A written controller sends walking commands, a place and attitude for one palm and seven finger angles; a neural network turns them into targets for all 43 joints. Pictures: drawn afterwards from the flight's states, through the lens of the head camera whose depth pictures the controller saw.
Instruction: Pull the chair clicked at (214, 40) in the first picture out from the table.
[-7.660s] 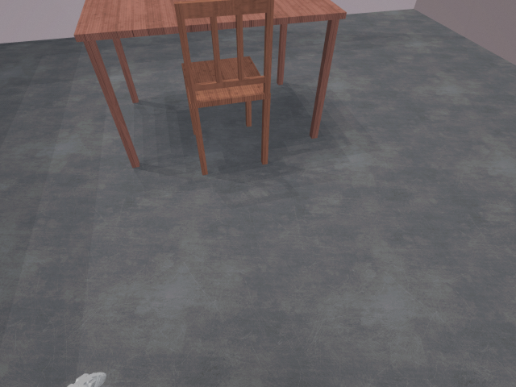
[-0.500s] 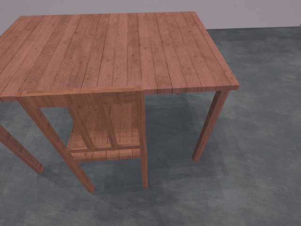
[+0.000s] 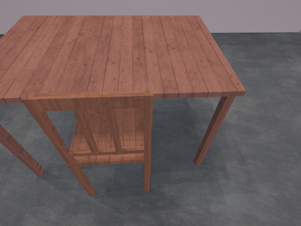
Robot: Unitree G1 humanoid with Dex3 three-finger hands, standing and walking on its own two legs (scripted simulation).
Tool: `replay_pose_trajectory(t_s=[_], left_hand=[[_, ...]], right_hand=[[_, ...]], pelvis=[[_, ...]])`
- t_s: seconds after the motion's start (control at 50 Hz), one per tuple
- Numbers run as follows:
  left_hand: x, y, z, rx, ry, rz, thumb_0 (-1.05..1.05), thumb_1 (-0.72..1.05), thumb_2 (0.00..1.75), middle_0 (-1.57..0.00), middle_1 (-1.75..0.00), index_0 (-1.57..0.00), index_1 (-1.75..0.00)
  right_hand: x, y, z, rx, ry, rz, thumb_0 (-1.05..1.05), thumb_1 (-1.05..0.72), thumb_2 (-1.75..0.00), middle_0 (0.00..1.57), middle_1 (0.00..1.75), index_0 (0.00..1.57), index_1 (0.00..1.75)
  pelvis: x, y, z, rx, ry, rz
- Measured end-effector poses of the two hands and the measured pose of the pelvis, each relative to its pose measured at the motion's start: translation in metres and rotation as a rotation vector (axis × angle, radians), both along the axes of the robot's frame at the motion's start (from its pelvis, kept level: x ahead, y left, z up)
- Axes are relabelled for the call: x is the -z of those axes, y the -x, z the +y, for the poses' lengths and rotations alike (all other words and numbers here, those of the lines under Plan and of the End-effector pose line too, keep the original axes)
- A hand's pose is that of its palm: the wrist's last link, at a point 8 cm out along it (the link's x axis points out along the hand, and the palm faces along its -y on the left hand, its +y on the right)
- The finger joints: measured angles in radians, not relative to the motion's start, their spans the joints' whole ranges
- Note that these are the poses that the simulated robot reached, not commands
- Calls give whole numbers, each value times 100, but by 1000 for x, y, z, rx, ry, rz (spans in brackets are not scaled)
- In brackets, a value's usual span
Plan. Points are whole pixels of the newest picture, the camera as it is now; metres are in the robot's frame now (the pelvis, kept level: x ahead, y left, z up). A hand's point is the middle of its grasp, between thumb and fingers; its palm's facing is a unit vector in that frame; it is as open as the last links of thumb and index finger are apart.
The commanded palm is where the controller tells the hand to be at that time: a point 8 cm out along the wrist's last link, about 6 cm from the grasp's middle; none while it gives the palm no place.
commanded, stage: look again from close up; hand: left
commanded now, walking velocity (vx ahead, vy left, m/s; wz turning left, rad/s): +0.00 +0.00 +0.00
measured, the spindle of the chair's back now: (87, 132) +0.44 +0.27 -0.09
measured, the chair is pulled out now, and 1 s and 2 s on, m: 0.00 0.00 0.00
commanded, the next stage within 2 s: raise the hand toward the chair's back in 0.78 s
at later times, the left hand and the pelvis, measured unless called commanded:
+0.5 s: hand out of the picture -0.01 +0.24 -0.18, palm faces +0.00 -0.97 -0.23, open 7.4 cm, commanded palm none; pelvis -0.03 +0.04 -0.01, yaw -1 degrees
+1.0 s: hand out of the picture +0.08 +0.22 -0.10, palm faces +0.23 -0.95 -0.22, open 7.4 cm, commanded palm +0.08 +0.26 -0.07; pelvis -0.03 +0.03 -0.01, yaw +0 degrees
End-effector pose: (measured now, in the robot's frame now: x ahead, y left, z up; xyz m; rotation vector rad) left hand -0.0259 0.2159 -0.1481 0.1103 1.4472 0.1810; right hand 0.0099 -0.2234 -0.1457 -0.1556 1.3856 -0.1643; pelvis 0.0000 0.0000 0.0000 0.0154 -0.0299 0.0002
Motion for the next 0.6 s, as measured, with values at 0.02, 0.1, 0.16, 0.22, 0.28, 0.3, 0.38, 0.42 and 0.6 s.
replay_pose_trajectory(t_s=[0.02, 0.1, 0.16, 0.22, 0.28, 0.3, 0.38, 0.42, 0.6], left_hand=[[-1, 0, 1, 8, -8, -5, 0, 91, 90, -20, -30, -20, -30], [1, -2, 12, 50, -19, -27, 0, 91, 90, -20, -30, -20, -30], [4, -9, 24, 59, -27, -52, 1, 91, 90, -20, -30, -21, -30], [5, -18, 37, 61, -38, -92, 1, 91, 90, -20, -30, -21, -30], [5, -25, 48, 66, -47, -131, 1, 91, 90, -20, -30, -20, -30], [5, -27, 51, 69, -49, -141, 1, 91, 90, -20, -30, -20, -30], [2, -28, 61, 80, -53, -154, 0, 91, 90, -20, -30, -20, -30], [1, -24, 65, 85, -53, -146, 0, 91, 90, -20, -30, -20, -30], [-2, 11, 65, 74, -47, -55, 0, 91, 90, -20, -30, -20, -30]], right_hand=[[1, 0, 0, -2, -1, -2, 1, -93, -90, 20, 30, 20, 30], [4, -6, 4, -3, -1, -51, 1, -93, -90, 20, 30, 20, 30], [5, -7, 12, -4, 0, -84, 1, -92, -90, 20, 30, 20, 30], [6, -6, 19, -6, 3, -102, 1, -92, -90, 20, 30, 20, 30], [6, -5, 25, -13, 6, -110, 1, -93, -90, 20, 30, 20, 30], [5, -4, 27, -17, 6, -112, 1, -93, -90, 20, 30, 20, 30], [2, 2, 33, -24, 3, -112, 1, -93, -90, 20, 30, 20, 30], [1, 5, 34, -27, 1, -105, 1, -93, -90, 20, 30, 20, 30], [-2, 17, 33, -26, -8, -61, 1, -92, -90, 20, 30, 20, 30]], pelvis=[[0, 1, 1, 2, 7, 7], [6, 5, 11, 10, 29, 17], [9, 7, 19, 10, 24, 10], [12, 10, 27, 10, 25, -1], [13, 15, 33, 9, 27, -10], [13, 17, 35, 9, 27, -11], [11, 24, 40, 10, 22, -5], [10, 28, 42, 11, 18, 2], [5, 31, 40, 14, 11, 23]])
